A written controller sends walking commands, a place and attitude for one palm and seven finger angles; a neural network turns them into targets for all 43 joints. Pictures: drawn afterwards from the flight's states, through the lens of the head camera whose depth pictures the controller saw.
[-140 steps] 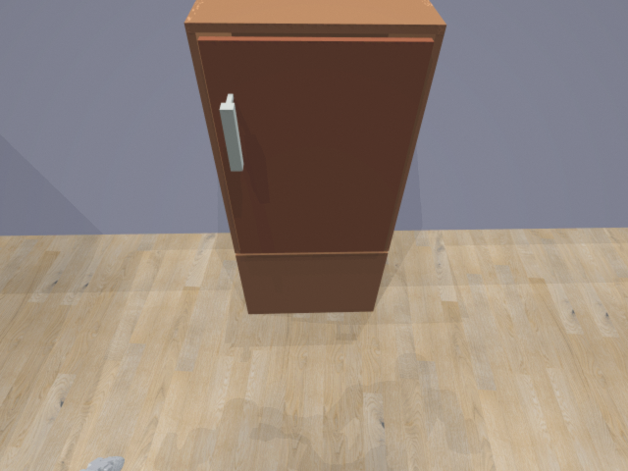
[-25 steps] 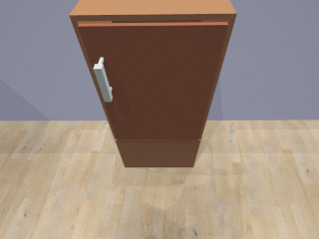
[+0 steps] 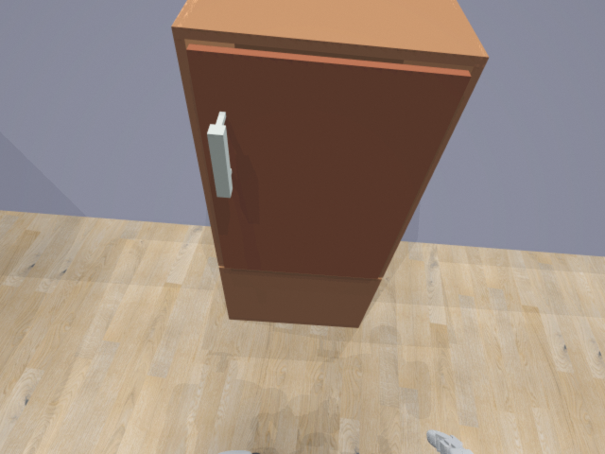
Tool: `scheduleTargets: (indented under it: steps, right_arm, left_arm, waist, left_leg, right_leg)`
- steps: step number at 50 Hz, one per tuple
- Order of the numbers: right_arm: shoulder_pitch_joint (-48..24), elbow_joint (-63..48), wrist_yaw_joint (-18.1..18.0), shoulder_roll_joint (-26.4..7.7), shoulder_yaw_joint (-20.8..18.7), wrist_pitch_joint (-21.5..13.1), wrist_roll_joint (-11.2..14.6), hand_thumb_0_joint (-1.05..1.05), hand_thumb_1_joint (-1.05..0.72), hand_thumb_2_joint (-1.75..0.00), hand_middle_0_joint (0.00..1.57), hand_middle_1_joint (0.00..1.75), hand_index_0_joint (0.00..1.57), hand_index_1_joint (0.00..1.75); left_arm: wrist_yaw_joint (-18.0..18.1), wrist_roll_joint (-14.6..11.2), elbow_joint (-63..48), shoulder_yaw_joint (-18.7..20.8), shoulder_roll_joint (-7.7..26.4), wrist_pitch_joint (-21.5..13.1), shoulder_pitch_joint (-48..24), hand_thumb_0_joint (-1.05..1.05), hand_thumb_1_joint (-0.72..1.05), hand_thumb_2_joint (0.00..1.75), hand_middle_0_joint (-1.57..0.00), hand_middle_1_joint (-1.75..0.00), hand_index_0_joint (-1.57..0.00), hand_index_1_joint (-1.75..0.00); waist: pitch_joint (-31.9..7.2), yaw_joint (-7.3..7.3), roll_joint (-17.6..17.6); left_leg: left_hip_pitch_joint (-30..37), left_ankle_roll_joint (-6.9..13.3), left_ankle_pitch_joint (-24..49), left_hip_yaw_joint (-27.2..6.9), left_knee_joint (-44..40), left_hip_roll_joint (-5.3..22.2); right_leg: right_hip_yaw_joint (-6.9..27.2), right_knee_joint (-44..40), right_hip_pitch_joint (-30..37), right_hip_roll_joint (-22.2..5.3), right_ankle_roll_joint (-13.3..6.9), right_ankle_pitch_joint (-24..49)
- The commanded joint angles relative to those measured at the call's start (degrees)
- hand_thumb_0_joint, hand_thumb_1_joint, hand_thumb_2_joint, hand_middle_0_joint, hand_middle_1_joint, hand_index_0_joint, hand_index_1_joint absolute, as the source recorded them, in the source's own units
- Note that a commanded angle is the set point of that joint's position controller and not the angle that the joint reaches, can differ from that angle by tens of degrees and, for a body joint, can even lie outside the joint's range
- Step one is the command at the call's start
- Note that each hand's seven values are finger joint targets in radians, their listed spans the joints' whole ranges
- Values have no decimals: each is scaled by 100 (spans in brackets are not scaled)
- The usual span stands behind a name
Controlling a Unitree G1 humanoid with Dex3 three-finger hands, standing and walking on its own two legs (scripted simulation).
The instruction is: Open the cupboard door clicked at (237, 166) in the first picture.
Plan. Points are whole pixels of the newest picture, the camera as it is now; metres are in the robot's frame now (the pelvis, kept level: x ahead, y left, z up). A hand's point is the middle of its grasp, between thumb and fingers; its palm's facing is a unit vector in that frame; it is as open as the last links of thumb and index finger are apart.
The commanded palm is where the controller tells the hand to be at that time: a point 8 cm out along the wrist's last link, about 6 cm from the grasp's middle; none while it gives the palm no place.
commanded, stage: come to a stop and stand still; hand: left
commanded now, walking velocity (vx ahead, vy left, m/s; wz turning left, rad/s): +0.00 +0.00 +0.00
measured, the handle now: (223, 155) +0.56 +0.20 +0.04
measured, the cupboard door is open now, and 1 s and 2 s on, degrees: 0 0 0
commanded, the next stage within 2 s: look again from close up in 0.58 s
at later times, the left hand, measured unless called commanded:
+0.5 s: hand out of the picture -0.04 +0.11 -0.18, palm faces +0.03 -0.99 -0.15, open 7.4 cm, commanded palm none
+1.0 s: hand out of the picture -0.03 +0.16 -0.19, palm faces +0.06 -0.99 -0.16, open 7.4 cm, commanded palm none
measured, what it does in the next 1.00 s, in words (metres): steps on the spot: right foot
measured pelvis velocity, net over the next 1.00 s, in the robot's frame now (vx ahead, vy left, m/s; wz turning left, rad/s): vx -0.03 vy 0.00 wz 0.02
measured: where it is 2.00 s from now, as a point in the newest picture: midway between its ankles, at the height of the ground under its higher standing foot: outside the picture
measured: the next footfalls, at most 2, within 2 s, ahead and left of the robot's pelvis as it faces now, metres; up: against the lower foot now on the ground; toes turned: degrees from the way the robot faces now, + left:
right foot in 0.16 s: +0.05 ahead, -0.12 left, +0.00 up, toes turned -2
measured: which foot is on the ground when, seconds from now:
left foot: down 0.00-1.00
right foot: up 0.00-0.14, down 0.16-1.00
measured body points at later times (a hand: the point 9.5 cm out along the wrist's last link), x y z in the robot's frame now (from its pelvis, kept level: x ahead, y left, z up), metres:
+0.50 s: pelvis -0.04 -0.05 +0.00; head -0.04 -0.05 +0.45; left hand -0.04 +0.16 -0.17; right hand -0.11 -0.27 -0.16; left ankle +0.04 +0.10 -0.74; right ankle -0.06 -0.15 -0.74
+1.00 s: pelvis -0.03 +0.00 -0.01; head -0.04 +0.02 +0.44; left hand -0.03 +0.22 -0.18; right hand +0.00 -0.24 -0.15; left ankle +0.04 +0.10 -0.74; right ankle -0.06 -0.15 -0.74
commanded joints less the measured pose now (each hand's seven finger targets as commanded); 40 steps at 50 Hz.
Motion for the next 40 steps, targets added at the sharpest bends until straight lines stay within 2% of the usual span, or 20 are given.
scheduleTargets:
  steps: [1,3,6,7,8,9,10,11,13,16,17,18,25,33,34,35,36,37,38,40]
  right_arm:
    - [704,-8,-58,-1142,-345,-15,-19,0,-90,-90,20,30,20,30]
    - [744,69,-19,-1170,-374,6,-30,0,-90,-90,20,30,20,30]
    - [703,161,27,-1108,-380,16,9,0,-90,-90,20,30,20,30]
    - [740,197,52,-935,-368,26,37,0,-90,-90,20,30,20,30]
    - [808,198,70,-657,-323,50,78,0,-90,-90,20,30,20,30]
    - [782,162,109,-471,-243,71,66,0,-90,-90,20,30,20,30]
    - [737,187,117,-461,-237,103,7,0,-90,-90,20,30,20,30]
    - [810,300,103,-513,-208,98,-3,0,-90,-90,20,30,20,30]
    - [1307,625,77,-445,-146,30,10,0,-90,-90,20,30,20,30]
    - [1501,840,9,-534,-76,-38,20,0,-90,-90,20,30,20,30]
    - [1514,861,-15,-566,-44,-45,17,0,-90,-90,20,30,20,30]
    - [1500,912,-13,-563,-55,-27,18,0,-90,-90,20,30,20,30]
    - [1842,1084,-34,-419,-31,1,-12,0,-90,-90,20,30,20,30]
    - [1918,1109,-80,-327,-29,-77,8,0,-90,-90,20,30,20,30]
    - [1047,675,16,-425,25,-211,26,0,-90,-90,20,30,20,30]
    - [1372,347,47,-226,61,-205,43,0,-90,-90,20,30,20,30]
    - [1705,365,35,-103,67,-240,26,0,-90,-90,20,30,20,30]
    - [1826,391,21,-218,48,-283,25,0,-90,-90,20,30,20,30]
    - [1875,414,3,-333,36,-291,48,0,-90,-90,20,30,20,30]
    - [1727,390,-4,-454,30,-268,39,0,-90,-90,20,30,20,30]
  left_arm:
    - [-22,14,-214,-33,143,-56,358,0,90,90,-20,-30,-20,-30]
    - [-19,0,-140,-74,83,-82,483,0,90,90,-20,-30,-20,-30]
    - [-1,-15,127,-85,125,-159,1019,0,90,90,-20,-30,-20,-30]
    - [21,7,187,-83,264,-195,1131,0,90,90,-20,-30,-20,-30]
    - [44,39,153,-77,489,-245,1008,0,90,90,-20,-30,-20,-30]
    - [39,26,65,-63,726,-259,685,0,90,90,-20,-30,-20,-30]
    - [60,9,-19,-47,737,-325,300,0,90,90,-20,-30,-20,-30]
    - [71,-13,-36,-85,618,-345,33,0,90,90,-20,-30,-20,-30]
    - [56,-57,71,-152,420,-370,-61,0,90,90,-20,-30,-20,-30]
    - [31,-93,273,-190,226,-363,269,0,90,90,-20,-30,-20,-30]
    - [29,-98,318,-198,200,-373,374,0,90,90,-20,-30,-20,-30]
    - [36,-101,395,-193,185,-344,445,0,90,90,-20,-30,-20,-30]
    - [33,-103,501,-168,134,-300,463,0,90,90,-20,-30,-20,-30]
    - [37,-108,578,-177,-63,-324,682,0,90,90,-20,-30,-20,-30]
    - [232,22,640,-267,59,-575,1101,0,90,90,-20,-30,-20,-30]
    - [235,33,490,-204,335,-662,821,0,90,90,-20,-30,-20,-30]
    - [222,13,369,-204,254,-662,815,0,90,90,-20,-30,-20,-30]
    - [222,-25,323,-227,119,-668,762,0,90,90,-20,-30,-20,-30]
    - [214,-60,259,-230,79,-644,785,0,90,90,-20,-30,-20,-30]
    - [196,-24,184,-226,26,-508,824,0,90,90,-20,-30,-20,-30]
  waist:
    - [-726,-376,1054]
    - [-660,-350,1119]
    - [-671,-105,1007]
    - [-543,-86,656]
    - [-390,-184,-62]
    - [-199,-277,-552]
    - [13,-262,-1298]
    - [252,-317,-1215]
    - [179,-488,-602]
    - [433,-366,56]
    - [579,-290,-89]
    - [499,-274,114]
    - [529,-281,140]
    - [271,-225,394]
    - [443,108,206]
    - [117,-367,-2]
    - [-665,-364,-541]
    - [-1036,-355,-695]
    - [-1066,-322,-424]
    - [-422,-234,831]
  left_leg:
    - [1034,674,-264,-1577,-1296,1532]
    - [828,563,-855,-1592,-1444,1428]
    - [378,158,-1288,-1240,-1355,1035]
    - [89,-99,-1533,-969,-1060,743]
    - [-19,-364,-1485,-642,-449,345]
    - [229,-483,-1245,-413,-37,106]
    - [300,-429,-1026,-438,393,132]
    - [377,-377,-817,-541,576,200]
    - [750,-351,-250,-561,288,259]
    - [683,-336,-43,-805,-328,371]
    - [555,-344,38,-821,-357,405]
    - [617,-380,-234,-779,-344,396]
    - [490,-391,-541,-728,-248,316]
    - [422,-332,-352,-905,-442,388]
    - [-157,-472,-42,-626,1001,265]
    - [-172,-438,-489,-597,961,246]
    - [83,-294,-679,-519,755,180]
    - [303,-241,22,-597,591,183]
    - [446,-187,572,-705,512,262]
    - [362,-106,1081,-937,383,445]
  right_leg:
    - [-163,-1304,58,-128,-57,-196]
    - [-270,-1965,404,-49,-144,-101]
    - [-489,-3562,1351,19,-242,926]
    - [-219,-4111,1567,-200,-327,1037]
    - [701,-4564,1156,-878,-605,395]
    - [1163,-4969,332,-1427,-865,-349]
    - [1346,-5188,-174,-1435,-937,-506]
    - [1179,-5133,-325,-1352,-935,-124]
    - [659,-4658,-182,-1021,-819,475]
    - [402,-4322,33,-530,-525,474]
    - [421,-4374,113,-472,-498,594]
    - [447,-4481,84,-570,-512,240]
    - [475,-4518,106,-529,-555,-198]
    - [246,-4151,512,-373,-498,607]
    - [822,-4229,546,-761,-381,3524]
    - [667,-3953,999,-1258,-555,5028]
    - [306,-3471,1483,-1096,-627,5263]
    - [73,-3118,1745,-833,-590,5344]
    - [24,-3044,1637,-687,-562,4587]
    - [-61,-3107,1048,-405,-530,2454]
